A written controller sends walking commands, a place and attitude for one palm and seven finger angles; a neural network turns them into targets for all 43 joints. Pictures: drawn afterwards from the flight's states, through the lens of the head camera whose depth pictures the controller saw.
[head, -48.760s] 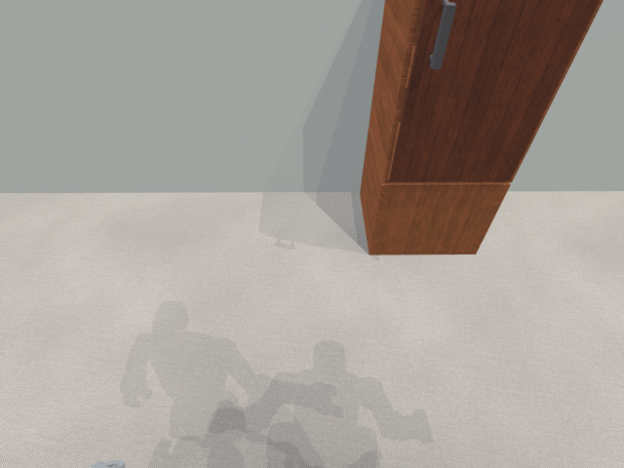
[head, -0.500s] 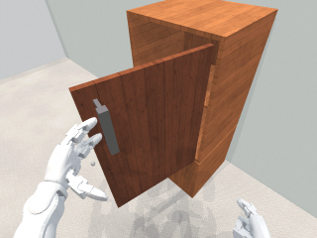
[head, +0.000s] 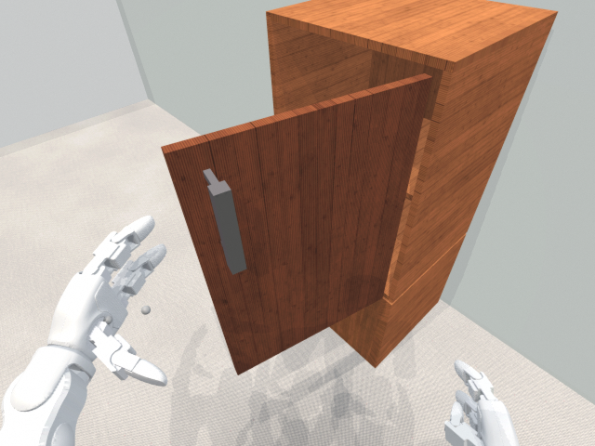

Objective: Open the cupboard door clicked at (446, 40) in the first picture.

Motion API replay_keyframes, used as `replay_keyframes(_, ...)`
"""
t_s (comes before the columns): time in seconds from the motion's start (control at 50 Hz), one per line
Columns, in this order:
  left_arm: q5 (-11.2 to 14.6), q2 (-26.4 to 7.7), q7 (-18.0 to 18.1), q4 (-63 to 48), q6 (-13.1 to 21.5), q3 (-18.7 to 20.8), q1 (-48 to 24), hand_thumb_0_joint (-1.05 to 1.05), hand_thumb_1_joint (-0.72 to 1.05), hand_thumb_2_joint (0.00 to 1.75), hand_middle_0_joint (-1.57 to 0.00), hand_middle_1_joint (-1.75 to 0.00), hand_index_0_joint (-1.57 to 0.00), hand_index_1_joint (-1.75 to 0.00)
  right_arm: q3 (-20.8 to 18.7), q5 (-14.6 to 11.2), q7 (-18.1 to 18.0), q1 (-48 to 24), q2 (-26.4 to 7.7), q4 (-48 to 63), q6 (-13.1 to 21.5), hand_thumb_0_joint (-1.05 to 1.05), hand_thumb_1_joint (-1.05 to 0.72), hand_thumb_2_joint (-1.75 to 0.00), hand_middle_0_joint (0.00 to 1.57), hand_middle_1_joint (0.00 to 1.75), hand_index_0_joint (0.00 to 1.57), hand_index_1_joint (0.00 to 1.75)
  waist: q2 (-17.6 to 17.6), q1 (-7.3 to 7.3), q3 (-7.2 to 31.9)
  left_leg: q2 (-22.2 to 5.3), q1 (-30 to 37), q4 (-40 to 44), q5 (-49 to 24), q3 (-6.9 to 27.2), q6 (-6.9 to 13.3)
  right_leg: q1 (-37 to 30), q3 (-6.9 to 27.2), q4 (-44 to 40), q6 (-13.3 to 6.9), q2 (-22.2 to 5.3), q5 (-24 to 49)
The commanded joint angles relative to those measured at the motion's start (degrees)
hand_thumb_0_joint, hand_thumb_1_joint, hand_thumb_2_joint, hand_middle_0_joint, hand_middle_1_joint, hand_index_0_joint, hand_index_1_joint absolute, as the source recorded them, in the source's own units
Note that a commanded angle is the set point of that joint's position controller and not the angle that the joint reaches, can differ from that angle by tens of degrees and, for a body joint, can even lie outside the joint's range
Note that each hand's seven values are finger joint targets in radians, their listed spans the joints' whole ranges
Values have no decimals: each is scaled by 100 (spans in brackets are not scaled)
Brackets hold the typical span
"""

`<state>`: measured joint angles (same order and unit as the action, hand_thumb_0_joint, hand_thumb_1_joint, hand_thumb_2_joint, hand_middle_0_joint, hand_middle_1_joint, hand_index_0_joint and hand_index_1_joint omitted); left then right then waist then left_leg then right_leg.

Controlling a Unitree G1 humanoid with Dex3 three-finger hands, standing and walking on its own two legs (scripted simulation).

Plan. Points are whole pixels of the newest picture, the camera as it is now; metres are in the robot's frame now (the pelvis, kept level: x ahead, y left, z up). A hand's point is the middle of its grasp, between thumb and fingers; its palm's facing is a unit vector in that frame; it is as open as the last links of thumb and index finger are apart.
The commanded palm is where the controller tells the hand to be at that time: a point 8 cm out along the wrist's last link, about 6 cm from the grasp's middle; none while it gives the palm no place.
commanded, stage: draw the hand back to the body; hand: left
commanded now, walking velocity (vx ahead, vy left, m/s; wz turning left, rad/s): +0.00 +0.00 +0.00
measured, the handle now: (223, 222) +0.36 +0.14 +0.15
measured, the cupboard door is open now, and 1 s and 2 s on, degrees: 77 77 77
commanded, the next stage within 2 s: step back with the hand held close in 1.48 s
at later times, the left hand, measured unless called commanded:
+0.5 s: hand (113, 302) +0.22 +0.23 +0.15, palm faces +0.16 -0.96 -0.23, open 15.7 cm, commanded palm +0.18 +0.28 +0.16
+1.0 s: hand (93, 283) +0.24 +0.26 +0.15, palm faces +0.40 -0.83 -0.39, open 10.3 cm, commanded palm +0.19 +0.31 +0.17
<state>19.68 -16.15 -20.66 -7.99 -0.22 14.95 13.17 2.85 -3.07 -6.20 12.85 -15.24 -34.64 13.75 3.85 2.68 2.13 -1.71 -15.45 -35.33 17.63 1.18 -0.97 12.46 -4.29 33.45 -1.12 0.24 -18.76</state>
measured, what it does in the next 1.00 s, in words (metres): stands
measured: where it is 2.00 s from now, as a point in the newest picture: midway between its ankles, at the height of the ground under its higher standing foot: outside the picture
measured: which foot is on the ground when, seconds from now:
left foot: down 0.00-1.00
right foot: down 0.00-1.00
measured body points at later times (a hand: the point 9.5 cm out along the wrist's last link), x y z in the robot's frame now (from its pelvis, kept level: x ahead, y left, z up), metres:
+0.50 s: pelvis +0.00 +0.02 +0.01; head -0.03 +0.01 +0.46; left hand +0.21 +0.28 +0.16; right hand +0.19 -0.19 -0.05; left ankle +0.02 +0.13 -0.73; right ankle -0.01 -0.10 -0.73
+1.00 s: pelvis +0.03 +0.01 +0.02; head +0.02 -0.01 +0.46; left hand +0.22 +0.30 +0.18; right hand +0.21 -0.22 -0.07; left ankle +0.02 +0.13 -0.73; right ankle -0.01 -0.10 -0.73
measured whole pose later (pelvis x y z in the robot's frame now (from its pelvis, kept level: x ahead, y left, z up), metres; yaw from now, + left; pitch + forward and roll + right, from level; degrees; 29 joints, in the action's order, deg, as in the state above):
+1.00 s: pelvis +0.03 +0.01 +0.02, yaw -2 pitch -4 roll +0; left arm 3.1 -18.7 6.6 -18.8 4.6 17.0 24.8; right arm 0.9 0.4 -4.2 10.5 -13.0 -37.2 5.2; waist 3.7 3.5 -1.3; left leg -1.1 -4.5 -23.4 15.1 -1.6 -0.1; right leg 2.5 -1.6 21.6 0.0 -0.2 -15.3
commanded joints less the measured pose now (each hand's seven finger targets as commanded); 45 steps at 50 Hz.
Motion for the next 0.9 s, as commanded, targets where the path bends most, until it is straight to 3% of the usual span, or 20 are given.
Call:
replay_keyframes(0.0, 17, -1111, 195, -1238, 266, 546, -1311, 0, -50, 30, -15, -30, -15, -30, -173, -16, -56, -860, -536, 947, 447, 0, -90, -90, 20, 30, 20, 30, -53, -8, 303, 239, 276, 672, -417, 43, 236, 298, 173, -815, 82, 16, 446)
replay_keyframes(0.02, -9, -1263, 254, -1204, 231, 653, -1295, 0, -50, 30, -15, -30, -15, -30, -177, -4, -52, -851, -555, 926, 449, 0, -90, -90, 20, 30, 20, 30, -212, 8, 344, 221, 262, 675, -400, 45, 241, 239, 194, -849, 81, 4, 384)
replay_keyframes(0.04, -23, -1237, 270, -1318, 198, 652, -1359, 0, -50, 30, -15, -30, -15, -30, -160, -8, -45, -905, -526, 964, 450, 0, -90, -90, 20, 30, 20, 30, 31, 38, 409, 228, 307, 727, -420, 50, 235, 203, 178, -834, 67, 3, 403)
replay_keyframes(0.08, -10, -1078, 277, -1327, 115, 555, -1272, 0, -50, 30, -15, -30, -15, -30, -139, -15, -38, -891, -504, 986, 455, 0, -90, -90, 20, 30, 20, 30, -41, 26, 426, 213, 383, 798, -483, 70, 225, 166, 80, -819, 60, 43, 523)
replay_keyframes(0.12, -13, -1194, 276, -1345, 32, 651, -1153, 0, -50, 30, -15, -30, -15, -30, -143, -4, -20, -890, -538, 974, 469, 0, -90, -90, 20, 30, 20, 30, -169, 50, 498, 197, 390, 790, -588, 65, 227, 53, 79, -827, 55, 50, 641)
replay_keyframes(0.18, -22, -928, 238, -1523, -84, 395, -1201, 0, -50, 30, -15, -30, -15, -30, -124, -33, -3, -904, -526, 1002, 480, 0, -90, -90, 20, 30, 20, 30, -33, -1, 379, 182, 449, 897, -516, 90, 204, 152, -6, -838, 62, 89, 589)
replay_keyframes(0.2, -30, -957, 247, -1639, -117, 417, -1193, 0, -50, 30, -15, -30, -15, -30, -127, -32, 5, -895, -529, 1013, 496, 0, -90, -90, 20, 30, 20, 30, 65, 15, 408, 185, 473, 926, -500, 111, 197, 153, -15, -836, 57, 94, 574)
replay_keyframes(0.22, -63, -1077, 281, -1608, -144, 478, -1145, 0, -50, 30, -15, -30, -15, -30, -127, -22, 12, -895, -557, 979, 503, 0, -90, -90, 20, 30, 20, 30, -117, 13, 331, 162, 424, 913, -479, 122, 206, 133, -1, -859, 47, 96, 523)
replay_keyframes(0.28, -94, -993, 313, -1831, -226, 438, -1086, 0, -50, 30, -15, -30, -15, -30, -131, -21, 12, -886, -543, 1006, 515, 0, -90, -90, 20, 30, 20, 30, 45, 18, 373, 167, 495, 983, -455, 145, 187, 164, -39, -848, 54, 105, 497)
replay_keyframes(0.38, -91, -1135, 335, -1968, -289, 642, -936, 0, -32, 37, -16, -30, -16, -30, -126, -9, 12, -881, -550, 980, 468, 0, -90, -90, 20, 30, 20, 30, -45, 33, 379, 168, 535, 1014, -597, 161, 183, 93, -69, -871, 41, 110, 594)
replay_keyframes(0.4, -965, -1444, 1386, -2777, 218, 587, -1106, 0, -29, 39, -16, -30, -16, -30, -133, 176, 5, -997, -405, 957, 430, 0, -90, -90, 20, 30, 20, 30, -48, 118, -79, 137, 361, 1200, -315, 155, 184, 56, 139, -1137, 30, 66, 394)
replay_keyframes(0.42, -1084, -1165, 1858, -2390, 315, 481, -498, 0, -26, 40, -16, -30, -16, -30, -138, 234, -17, -911, -410, 814, 420, 0, -90, -90, 20, 30, 20, 30, -196, 51, -365, 102, 317, 1258, -26, 155, 144, 137, 160, -1258, 2, 18, 206)
replay_keyframes(0.44, -1229, -915, 2120, -2405, 377, 284, -167, 0, -22, 42, -16, -30, -16, -30, -139, 262, 4, -902, -399, 801, 319, 0, -90, -90, 20, 30, 20, 30, -157, 52, -316, 92, 332, 1336, -84, 141, 140, -19, 157, -1260, 0, -6, 234)
replay_keyframes(0.48, -1414, -826, 2425, -2535, 511, 176, 116, 0, -15, 45, -16, -30, -16, -30, -174, 280, 72, -839, -382, 771, 160, 0, -90, -90, 20, 30, 20, 30, 239, 42, -72, 80, 559, 1399, -335, 52, 130, -240, 181, -1237, -16, -36, 462)
replay_keyframes(0.5, -1479, -890, 2537, -2535, 577, 201, 55, 0, -12, 47, -16, -30, -16, -30, -194, 296, 84, -818, -393, 746, 98, 0, -90, -90, 20, 30, 20, 30, 176, 19, -7, 69, 625, 1433, -404, 37, 134, -316, 189, -1258, -14, -39, 520)
replay_keyframes(0.54, -1574, -977, 2689, -2514, 689, 271, 43, 0, -5, 50, -17, -30, -17, -30, -247, 318, 78, -840, -409, 712, 4, 0, -90, -90, 20, 30, 20, 30, -65, 5, 71, 61, 752, 1460, -577, -34, 163, -447, 210, -1368, -4, -47, 604)
replay_keyframes(0.62, -1693, -1162, 2848, -2372, 818, 437, 55, 0, 9, 55, -17, -30, -17, -30, -294, 344, 65, -893, -416, 600, -126, 0, -90, -90, 20, 30, 20, 30, -69, 26, 114, 63, 1005, 1466, -964, -123, 197, -592, 227, -1498, -6, -62, 886)
replay_keyframes(0.64, -1674, -1050, 2847, -2330, 829, 374, 98, 0, 13, 57, -17, -30, -17, -30, -295, 346, 60, -917, -386, 603, -164, 0, -90, -90, 20, 30, 20, 30, -146, 8, 60, 69, 1032, 1472, -1086, -135, 208, -608, 223, -1500, 5, -70, 1023)
replay_keyframes(0.82, -1681, -1296, 2872, -2304, 878, 795, 648, 0, 44, 70, -18, -30, -18, -30, -379, 349, 130, -944, -389, 589, -371, 0, -90, -90, 20, 30, 20, 30, -61, 129, 254, 60, 1251, 1375, -2195, -235, 193, -980, 217, -1384, 11, -70, 2113)
replay_keyframes(0.88, -1636, -1275, 2848, -2248, 845, 878, 748, 0, 55, 75, -19, -30, -19, -30, -408, 335, 149, -920, -364, 633, -493, 0, -90, -90, 20, 30, 20, 30, -305, 120, 246, 37, 1286, 1351, -2387, -272, 207, -967, 220, -1366, 45, -61, 2328)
